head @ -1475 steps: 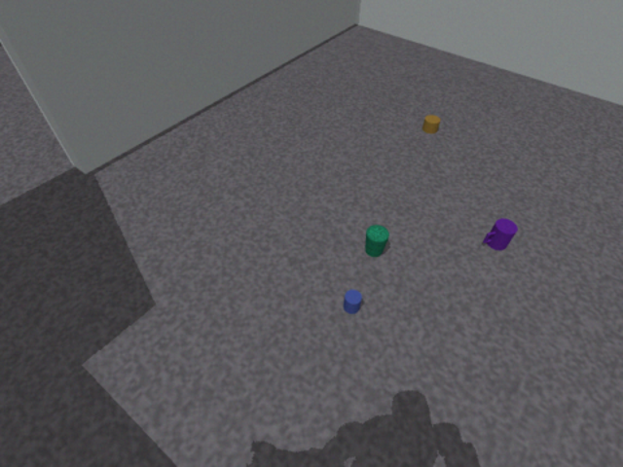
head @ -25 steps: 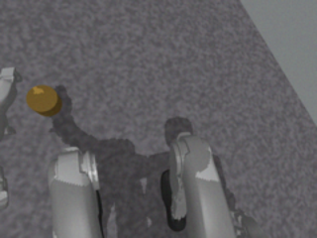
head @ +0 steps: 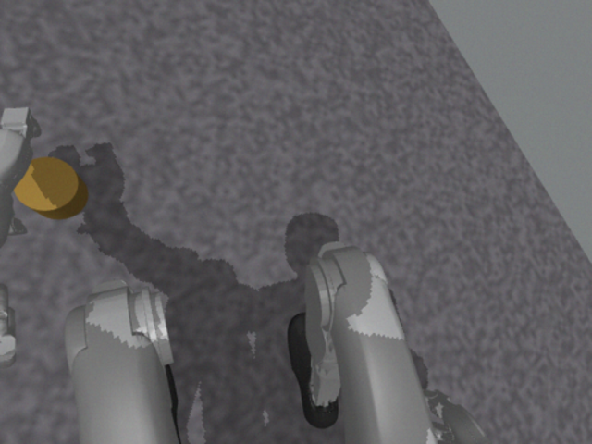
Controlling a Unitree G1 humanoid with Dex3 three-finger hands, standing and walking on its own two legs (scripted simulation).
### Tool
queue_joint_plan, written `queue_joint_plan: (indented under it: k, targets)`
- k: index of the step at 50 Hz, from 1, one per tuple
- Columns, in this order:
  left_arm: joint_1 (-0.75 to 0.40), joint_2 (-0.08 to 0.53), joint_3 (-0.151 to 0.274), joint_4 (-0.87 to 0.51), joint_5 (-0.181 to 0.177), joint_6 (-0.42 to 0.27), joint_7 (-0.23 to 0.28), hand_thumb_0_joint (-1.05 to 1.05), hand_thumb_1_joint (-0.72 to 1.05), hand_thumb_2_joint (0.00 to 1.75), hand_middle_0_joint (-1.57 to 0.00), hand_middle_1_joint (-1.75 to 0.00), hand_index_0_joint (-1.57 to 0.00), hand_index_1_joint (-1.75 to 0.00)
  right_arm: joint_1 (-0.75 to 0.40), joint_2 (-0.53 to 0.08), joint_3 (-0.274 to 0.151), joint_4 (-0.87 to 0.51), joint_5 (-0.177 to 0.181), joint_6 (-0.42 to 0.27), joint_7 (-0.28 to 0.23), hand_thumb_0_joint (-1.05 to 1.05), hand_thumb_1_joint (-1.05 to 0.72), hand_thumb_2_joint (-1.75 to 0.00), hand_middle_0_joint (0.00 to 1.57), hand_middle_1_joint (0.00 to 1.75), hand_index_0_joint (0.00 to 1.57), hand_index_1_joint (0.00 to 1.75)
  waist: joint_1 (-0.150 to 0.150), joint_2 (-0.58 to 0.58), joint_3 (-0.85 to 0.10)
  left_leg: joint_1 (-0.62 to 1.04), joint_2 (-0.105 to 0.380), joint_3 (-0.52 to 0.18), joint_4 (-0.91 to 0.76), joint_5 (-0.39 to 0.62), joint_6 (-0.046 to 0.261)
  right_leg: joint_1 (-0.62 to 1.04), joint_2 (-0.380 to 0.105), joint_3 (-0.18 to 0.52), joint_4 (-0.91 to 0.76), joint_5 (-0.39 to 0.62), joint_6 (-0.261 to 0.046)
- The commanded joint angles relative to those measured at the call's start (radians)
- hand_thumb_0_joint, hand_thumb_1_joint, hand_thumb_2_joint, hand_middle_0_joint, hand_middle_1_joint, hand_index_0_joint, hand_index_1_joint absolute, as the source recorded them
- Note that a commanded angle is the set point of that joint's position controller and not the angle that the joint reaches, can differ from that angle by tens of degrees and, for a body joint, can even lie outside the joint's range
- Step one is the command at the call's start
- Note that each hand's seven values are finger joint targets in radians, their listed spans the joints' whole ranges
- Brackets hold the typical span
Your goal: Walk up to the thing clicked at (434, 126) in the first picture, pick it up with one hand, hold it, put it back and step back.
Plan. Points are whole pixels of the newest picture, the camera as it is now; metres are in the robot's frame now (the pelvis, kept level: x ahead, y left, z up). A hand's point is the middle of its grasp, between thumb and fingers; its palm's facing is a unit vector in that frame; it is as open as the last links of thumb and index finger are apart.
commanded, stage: approach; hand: left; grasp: from above
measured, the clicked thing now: (53, 189) +0.49 +0.28 -0.29
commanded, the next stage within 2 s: rest palm in 0.52 s
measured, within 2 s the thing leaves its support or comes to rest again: neither
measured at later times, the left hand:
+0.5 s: hand (14, 197) +0.45 +0.29 -0.18, palm faces -0.53 -0.11 -0.84, open 14.1 cm
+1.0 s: hand (37, 181) +0.48 +0.28 -0.21, palm faces -0.44 -0.09 -0.89, open 14.0 cm
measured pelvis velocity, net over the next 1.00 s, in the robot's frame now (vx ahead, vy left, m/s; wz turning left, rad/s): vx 0.00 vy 0.00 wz -0.04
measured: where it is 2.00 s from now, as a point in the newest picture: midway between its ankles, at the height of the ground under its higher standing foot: (242, 411)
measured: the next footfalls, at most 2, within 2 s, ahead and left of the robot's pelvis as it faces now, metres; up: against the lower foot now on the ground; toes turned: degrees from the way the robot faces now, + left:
none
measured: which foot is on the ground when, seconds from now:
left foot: down 0.00-1.00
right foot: down 0.00-1.00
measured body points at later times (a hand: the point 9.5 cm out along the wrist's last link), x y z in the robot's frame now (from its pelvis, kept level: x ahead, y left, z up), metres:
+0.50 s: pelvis +0.00 +0.00 +0.00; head +0.25 +0.06 +0.37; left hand +0.47 +0.30 -0.13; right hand +0.02 -0.27 -0.10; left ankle +0.07 +0.13 -0.29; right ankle +0.10 -0.14 -0.29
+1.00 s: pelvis +0.00 +0.00 -0.02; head +0.26 +0.09 +0.34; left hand +0.50 +0.28 -0.16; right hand +0.04 -0.27 -0.09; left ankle +0.07 +0.13 -0.29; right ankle +0.10 -0.14 -0.29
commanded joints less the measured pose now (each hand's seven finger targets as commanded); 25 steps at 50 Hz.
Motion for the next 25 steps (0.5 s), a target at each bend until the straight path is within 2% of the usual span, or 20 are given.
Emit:
queue_joint_plan:
  k: [1,4,6,9,13,14,15,16,18,19,23,24,25]
  targets:
    - [-0.469,0.194,0.011,-0.142,-0.002,0.04,0.071,0.0,-0.56,1.01,-0.06,-1.05,-0.06,-1.05,0.239,-0.276,-0.067,-0.006,-0.003,-0.004,-0.018,0.0,-0.91,-0.9,0.2,0.3,0.2,0.3,-0.071,0.435,-0.68,0.628,-0.003,0.114,-0.265,0.151,0.044,0.233,0.028,-0.152,-0.219,0.208,-0.09]
    - [-0.442,0.237,0.042,-0.099,0.0,0.102,0.074,0.0,-0.57,1.01,-0.07,-1.04,-0.06,-1.04,0.239,-0.277,-0.054,-0.028,0.001,0.0,-0.014,0.0,-0.91,-0.9,0.2,0.3,0.2,0.3,-0.045,0.443,-0.709,0.611,-0.007,0.13,-0.271,0.183,0.045,0.275,0.029,-0.143,-0.222,0.246,-0.1]
    - [-0.413,0.252,0.057,-0.064,-0.004,0.142,0.061,0.0,-0.57,1.01,-0.06,-1.04,-0.06,-1.04,0.239,-0.28,-0.05,-0.035,0.009,0.007,-0.012,0.0,-0.91,-0.9,0.2,0.3,0.2,0.3,-0.043,0.407,-0.713,0.581,-0.008,0.135,-0.27,0.192,0.05,0.3,0.03,-0.138,-0.23,0.26,-0.1]
    - [-0.365,0.249,0.052,-0.048,-0.038,0.187,0.021,0.0,-0.56,1.0,-0.06,-1.04,-0.06,-1.04,0.232,-0.278,-0.041,-0.055,0.025,0.011,-0.01,0.0,-0.91,-0.9,0.2,0.3,0.2,0.3,-0.03,0.365,-0.686,0.526,-0.01,0.143,-0.267,0.19,0.061,0.334,0.032,-0.127,-0.243,0.26,-0.097]
    - [-0.274,0.256,0.05,-0.044,-0.088,0.2,-0.05,0.0,-0.56,0.99,-0.06,-1.04,-0.07,-1.04,0.234,-0.275,-0.035,-0.074,0.05,0.023,-0.007,0.0,-0.91,-0.9,0.2,0.3,0.2,0.3,-0.022,0.287,-0.658,0.459,-0.012,0.137,-0.265,0.185,0.069,0.401,0.036,-0.123,-0.25,0.254,-0.089]
    - [-0.25,0.242,0.036,-0.038,-0.098,0.194,-0.071,0.0,-0.56,0.99,-0.06,-1.04,-0.07,-1.04,0.232,-0.27,-0.032,-0.076,0.05,0.026,-0.005,0.0,-0.91,-0.9,0.2,0.3,0.2,0.3,-0.031,0.261,-0.638,0.424,-0.011,0.141,-0.256,0.181,0.074,0.429,0.038,-0.119,-0.255,0.255,-0.084]
    - [-0.236,0.259,0.048,-0.057,-0.109,0.184,-0.089,0.0,-0.56,1.0,-0.07,-1.04,-0.07,-1.04,0.244,-0.275,-0.031,-0.079,0.052,0.027,-0.005,0.0,-0.91,-0.9,0.2,0.3,0.2,0.3,-0.033,0.218,-0.634,0.398,-0.012,0.141,-0.244,0.191,0.081,0.457,0.037,-0.116,-0.261,0.269,-0.076]
    - [-0.233,0.28,0.058,-0.083,-0.119,0.168,-0.104,0.0,-0.55,0.98,-0.06,-1.05,-0.07,-1.04,0.244,-0.275,-0.032,-0.084,0.053,0.028,-0.005,0.0,-0.91,-0.9,0.2,0.3,0.2,0.3,-0.031,0.212,-0.636,0.386,-0.013,0.141,-0.238,0.192,0.081,0.47,0.034,-0.113,-0.259,0.269,-0.075]
    - [-0.19,0.27,0.062,-0.083,-0.139,0.126,-0.121,0.0,-0.54,0.96,-0.06,-1.06,-0.08,-1.04,0.23,-0.268,-0.027,-0.083,0.05,0.03,-0.004,0.0,-0.91,-0.9,0.2,0.3,0.2,0.3,-0.011,0.217,-0.611,0.38,-0.014,0.135,-0.246,0.156,0.074,0.444,0.035,-0.116,-0.254,0.219,-0.081]
    - [-0.185,0.294,0.072,-0.117,-0.133,0.1,-0.128,0.0,-0.55,0.97,-0.07,-1.06,-0.08,-1.04,0.232,-0.277,-0.03,-0.089,0.048,0.03,-0.004,0.0,-0.91,-0.9,0.2,0.3,0.2,0.3,-0.02,0.224,-0.61,0.399,-0.013,0.131,-0.238,0.168,0.072,0.442,0.035,-0.122,-0.253,0.228,-0.081]
    - [-0.226,0.33,0.11,-0.23,-0.11,-0.014,-0.1,0.0,-0.54,0.97,-0.07,-1.08,-0.08,-1.06,0.243,-0.273,-0.033,-0.073,0.029,0.034,-0.002,0.0,-0.91,-0.9,0.2,0.3,0.2,0.3,-0.006,0.282,-0.663,0.444,-0.013,0.132,-0.219,0.165,0.06,0.462,0.041,-0.119,-0.25,0.226,-0.08]
    - [-0.247,0.323,0.11,-0.264,-0.103,-0.041,-0.084,0.0,-0.54,0.98,-0.06,-1.07,-0.08,-1.06,0.244,-0.275,-0.04,-0.067,0.023,0.034,0.0,0.0,-0.91,-0.9,0.2,0.3,0.2,0.3,-0.015,0.301,-0.675,0.451,-0.012,0.129,-0.214,0.154,0.055,0.447,0.041,-0.12,-0.245,0.216,-0.083]
    - [-0.243,0.306,0.104,-0.298,-0.098,-0.063,-0.064,0.0,-0.54,0.99,-0.06,-1.06,-0.07,-1.05,0.238,-0.276,-0.05,-0.06,0.021,0.034,-0.003,0.0,-0.91,-0.9,0.2,0.3,0.2,0.3,-0.011,0.333,-0.686,0.489,-0.012,0.13,-0.218,0.151,0.048,0.42,0.041,-0.122,-0.241,0.211,-0.086]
